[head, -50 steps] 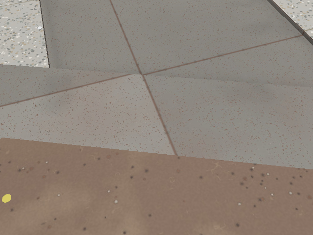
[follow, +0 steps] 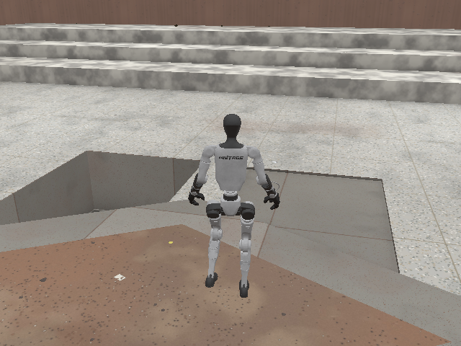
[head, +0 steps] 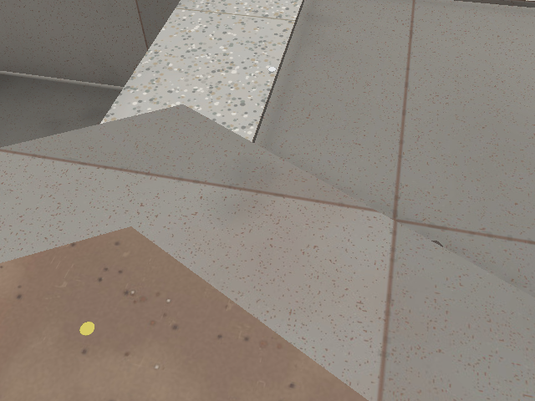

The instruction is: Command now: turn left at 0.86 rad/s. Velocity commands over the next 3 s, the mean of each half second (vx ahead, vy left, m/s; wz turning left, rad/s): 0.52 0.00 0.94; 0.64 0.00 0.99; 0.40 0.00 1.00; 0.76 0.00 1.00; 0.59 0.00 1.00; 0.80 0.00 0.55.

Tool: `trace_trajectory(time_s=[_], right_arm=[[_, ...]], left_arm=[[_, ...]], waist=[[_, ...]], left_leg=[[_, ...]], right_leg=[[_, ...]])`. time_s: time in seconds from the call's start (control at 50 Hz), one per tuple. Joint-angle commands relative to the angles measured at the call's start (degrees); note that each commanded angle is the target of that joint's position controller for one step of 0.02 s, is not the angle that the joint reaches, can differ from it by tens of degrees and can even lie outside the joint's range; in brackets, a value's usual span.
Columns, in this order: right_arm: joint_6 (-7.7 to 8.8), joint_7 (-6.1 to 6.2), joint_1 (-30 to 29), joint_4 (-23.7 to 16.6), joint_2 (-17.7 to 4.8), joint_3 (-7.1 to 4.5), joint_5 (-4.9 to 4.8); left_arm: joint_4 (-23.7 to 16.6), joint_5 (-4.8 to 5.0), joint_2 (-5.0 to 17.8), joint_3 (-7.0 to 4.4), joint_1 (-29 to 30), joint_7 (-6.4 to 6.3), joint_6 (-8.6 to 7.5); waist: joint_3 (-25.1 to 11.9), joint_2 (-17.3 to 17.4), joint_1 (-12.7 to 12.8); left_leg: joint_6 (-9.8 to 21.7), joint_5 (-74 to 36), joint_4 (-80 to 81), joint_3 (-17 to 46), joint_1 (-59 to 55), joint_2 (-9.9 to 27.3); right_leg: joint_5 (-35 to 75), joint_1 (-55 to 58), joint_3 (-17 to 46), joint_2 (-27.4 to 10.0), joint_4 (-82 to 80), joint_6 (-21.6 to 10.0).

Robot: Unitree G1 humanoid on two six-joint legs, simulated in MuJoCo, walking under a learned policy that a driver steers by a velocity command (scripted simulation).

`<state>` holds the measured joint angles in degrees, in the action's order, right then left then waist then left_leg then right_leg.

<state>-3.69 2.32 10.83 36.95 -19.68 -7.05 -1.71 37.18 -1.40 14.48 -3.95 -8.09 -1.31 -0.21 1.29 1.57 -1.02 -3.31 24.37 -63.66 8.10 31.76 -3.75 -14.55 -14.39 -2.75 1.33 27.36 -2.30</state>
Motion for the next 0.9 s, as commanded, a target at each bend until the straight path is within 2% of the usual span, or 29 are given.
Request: trace_trajectory(time_s=[0.02,0.04,0.08,0.14,0.26,0.28,0.32,0.36,0.4,0.42,0.44,0.46,0.48,0.5,0.52,0.54,0.56,0.58,0.6,0.66,0.68,0.72,0.78,0.8,0.82,0.84,0.86,0.88,0.9], right_arm=[[-0.13,-0.11,0.8,-3.4,-4.4,-1.44,-0.26],[0.03,-0.34,-1.2,-4.5,-3.5,-0.97,-0.44],[0.55,-1.28,-4.4,-6.6,-3.4,-0.34,-0.37],[1.63,-2.62,-6.0,-8.1,-4.1,-0.32,-0.31],[3.0,-3.9,-8.0,-8.4,-1.3,0.85,-0.65],[1.25,-6.7,-10.6,-9.0,-1.2,1.41,5.75],[0.73,-8.98,-13.2,-9.9,-0.8,1.64,4.24],[0.9,-9.55,-14.0,-10.2,-1.4,1.86,3.54],[1.0,-8.9,-13.1,-9.7,-2.4,2.08,3.82],[1.09,-8.2,-9.6,-8.5,-2.9,1.94,3.81],[1.52,-6.99,-0.5,-5.4,-3.6,1.28,3.53],[2.18,-5.35,15.6,0.8,-6.3,-0.46,3.19],[2.46,-4.1,19.2,2.0,-13.0,-1.76,2.58],[2.82,-3.51,14.4,-2.1,-16.9,-1.73,1.75],[2.83,-3.32,13.0,-1.8,-15.1,-1.37,2.46],[3.22,-2.78,13.0,-0.9,-13.2,-0.74,2.84],[4.13,-2.9,12.2,-0.5,-10.0,0.28,3.1],[4.5,-2.55,8.5,-1.3,-9.6,0.65,2.82],[5.32,-2.52,6.8,-1.7,-8.5,1.26,2.61],[7.08,-3.18,9.7,0.4,-7.1,1.78,2.22],[7.38,-3.09,11.0,0.8,-7.9,1.53,2.49],[7.7,-2.93,13.0,2.5,-7.8,1.42,2.42],[7.06,-2.46,17.3,5.9,-8.2,1.0,1.49],[6.84,0.1,18.6,5.6,-2.5,1.86,-3.38],[6.52,1.08,16.8,6.1,-5.1,1.61,-2.73],[6.18,1.53,15.2,5.7,-8.0,0.54,-1.3],[5.85,1.59,13.2,4.8,-9.7,-0.18,-0.21],[5.77,1.12,10.3,3.7,-9.8,-0.44,0.14],[5.77,0.3,8.7,2.2,-4.9,0.94,0.63]], left_arm=[[-5.0,0.2,6.9,-1.66,4.7,-1.37,-0.63],[-4.4,-0.03,7.1,-1.77,3.2,-1.59,-0.37],[-2.6,0.65,9.1,-2.6,-3.0,-1.75,-0.24],[-1.7,1.41,11.5,-3.5,-4.9,-1.23,-1.48],[1.1,1.46,12.9,-4.4,-6.7,-0.12,-3.49],[2.5,-1.55,11.4,-3.35,-10.8,1.2,-3.18],[2.9,-1.34,12.3,-3.44,-10.4,1.66,-2.98],[3.2,-1.26,13.5,-3.59,-10.0,1.51,-2.43],[3.6,-1.21,14.5,-3.67,-10.2,1.62,-1.6],[3.8,-0.93,15.2,-3.71,-9.7,1.75,-1.29],[3.9,-0.09,15.9,-3.77,-8.5,1.95,-0.98],[3.4,0.04,15.2,-3.27,-7.9,2.17,-0.76],[-0.4,-0.99,6.9,-0.8,-5.2,2.95,-0.89],[-7.1,-2.01,7.3,-0.58,3.6,3.3,-1.98],[-9.0,-2.22,10.2,-0.88,6.7,3.42,-2.7],[-7.4,-2.07,9.8,-0.33,2.7,3.37,-3.49],[-4.0,-2.28,10.3,-0.17,-1.5,3.13,-3.69],[-3.4,-2.85,10.2,0.05,-4.6,3.12,-3.21],[-2.6,-3.18,11.0,0.07,-5.0,3.16,-2.34],[-3.4,-2.41,9.8,0.51,1.0,3.2,-0.59],[-4.9,-1.86,8.9,1.04,4.7,3.32,-0.69],[-5.8,-1.44,7.3,1.71,9.5,3.51,-1.23],[-7.1,-0.86,4.6,3.0,13.5,3.54,-2.1],[-10.7,1.98,4.3,2.19,20.9,3.32,-5.97],[-10.5,2.71,5.5,1.63,20.1,3.23,-7.26],[-9.5,2.68,7.9,0.45,17.0,2.75,-7.92],[-8.1,2.6,10.9,-1.05,10.8,1.81,-8.0],[-6.6,2.58,12.6,-2.07,1.9,0.66,-7.68],[-4.9,1.85,13.3,-2.21,-9.0,-0.26,-6.69]], waist=[[-1.6,-7.9,0.0],[-1.8,-8.5,1.3],[-4.8,-9.5,4.9],[-3.8,-9.1,5.6],[1.2,-7.5,5.2],[0.7,-4.5,6.0],[2.5,-9.2,6.0],[4.4,-10.2,5.1],[4.9,-9.7,3.9],[3.8,-9.5,1.7],[-0.1,-6.7,-3.6],[-9.1,0.1,-11.2],[-6.6,17.0,-10.9],[-7.6,17.4,-10.0],[-4.2,8.9,-9.1],[-2.4,6.9,-6.1],[1.2,1.6,-2.7],[-1.0,3.9,0.0],[0.2,4.5,1.1],[4.4,-1.3,0.9],[5.8,-0.3,0.1],[6.9,-2.0,-0.9],[3.7,0.3,-3.4],[3.1,-4.8,-4.2],[1.8,-3.9,-2.3],[-0.7,-0.6,-1.0],[-5.7,2.6,1.7],[-10.8,5.7,6.9],[-19.0,6.0,11.4]], left_leg=[[-2.0,-4.9,-7.2,-3.0,8.7,4.9],[-2.7,-5.8,-4.8,-4.4,9.8,5.8],[-3.0,-6.5,-1.4,-5.9,13.2,8.4],[-1.4,-6.3,1.3,-6.2,17.3,10.5],[1.9,-9.1,6.5,-7.7,17.4,12.9],[3.2,-9.0,9.4,-11.0,13.2,10.2],[5.1,-8.6,12.9,-12.8,9.0,10.1],[7.0,-6.6,16.0,-13.9,6.5,10.0],[9.2,-2.6,19.5,-16.5,1.7,8.4],[10.4,-0.5,20.9,-18.8,-4.2,5.8],[11.7,-1.5,23.6,-20.6,-16.1,1.8],[13.6,-0.3,24.8,-18.7,-36.2,-3.0],[16.7,15.7,37.0,5.5,-44.8,10.3],[21.3,27.8,50.9,36.5,-44.6,16.5],[21.4,19.6,52.4,34.9,-44.9,19.7],[21.5,12.7,50.5,30.6,-41.0,19.5],[19.2,1.3,47.8,21.3,-33.6,15.4],[19.6,6.1,50.3,20.0,-29.7,13.2],[20.1,5.4,52.5,20.3,-25.2,12.2],[20.7,-3.4,55.7,16.1,-21.7,8.7],[21.3,-6.1,57.0,17.1,-20.1,8.5],[19.7,-28.6,53.6,13.6,-22.2,6.3],[15.4,-54.2,46.6,10.8,-25.0,4.5],[12.2,-43.2,45.5,16.6,-24.5,6.4],[10.6,-44.1,45.7,16.9,-25.6,6.7],[8.9,-49.2,43.1,16.7,-26.4,6.0],[7.1,-54.7,37.3,16.4,-26.2,4.5],[5.2,-57.0,27.7,15.6,-23.4,2.3],[2.6,-43.0,12.1,14.6,-17.2,-0.9]], right_leg=[[19.7,7.4,7.8,-14.7,-9.9,-8.1],[20.6,9.4,6.4,-14.9,-10.1,-8.8],[1.0,16.0,9.5,-18.3,-14.7,-9.6],[-15.8,19.8,12.2,-21.9,-19.1,-8.7],[-15.3,19.7,3.4,-23.2,-21.8,-6.7],[-16.6,17.5,-1.7,-23.0,-20.9,-4.8],[-17.6,13.9,-5.5,-22.1,-20.9,-2.7],[-17.6,13.1,-7.9,-22.9,-20.7,-2.0],[-13.2,13.3,-10.9,-23.4,-18.3,-1.7],[-1.0,12.2,-13.0,-23.3,-13.2,-1.6],[17.4,9.1,-16.7,-21.7,-0.1,-1.2],[30.0,0.3,-19.0,-18.4,22.8,-0.1],[-11.3,-23.2,-17.0,-11.0,43.9,3.1],[-19.2,-40.1,-1.1,-2.8,54.0,5.5],[-13.5,-44.9,4.1,-5.6,55.1,4.9],[-9.4,-42.6,4.0,-7.3,51.9,4.4],[-5.4,-36.3,4.3,-10.3,46.8,3.7],[-4.7,-31.9,4.3,-10.0,44.3,4.4],[-3.2,-29.3,4.8,-10.3,42.9,5.1],[1.1,-29.5,3.2,-9.1,34.7,6.6],[3.1,-29.6,2.5,-8.2,30.1,7.1],[8.2,-28.5,1.2,-5.3,22.3,7.0],[15.9,-21.2,-1.1,0.0,11.9,4.8],[17.9,-17.7,4.8,1.6,2.0,4.0],[21.1,-13.2,4.7,3.1,-3.1,3.5],[23.5,-6.9,4.5,3.9,-3.7,3.1],[24.7,2.3,4.5,4.1,-2.0,2.6],[28.6,14.3,4.5,2.4,-1.5,2.3],[31.1,30.5,10.0,-5.2,2.4,-0.6]])
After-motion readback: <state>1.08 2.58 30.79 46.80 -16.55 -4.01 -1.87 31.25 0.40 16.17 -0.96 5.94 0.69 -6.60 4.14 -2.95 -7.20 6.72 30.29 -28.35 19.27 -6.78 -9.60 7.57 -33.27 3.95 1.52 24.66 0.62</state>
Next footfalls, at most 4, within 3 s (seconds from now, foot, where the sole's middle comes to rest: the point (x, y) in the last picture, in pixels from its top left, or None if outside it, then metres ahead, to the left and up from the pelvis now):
0.46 left None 0.16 0.24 -0.77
0.90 right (114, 354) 0.61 0.43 -0.77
1.38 left None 0.38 0.57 -0.77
1.76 right None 0.60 0.96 -0.77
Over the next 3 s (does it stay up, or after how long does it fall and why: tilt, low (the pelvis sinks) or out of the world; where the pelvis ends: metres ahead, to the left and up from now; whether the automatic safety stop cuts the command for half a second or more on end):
stays up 0.03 1.51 0.00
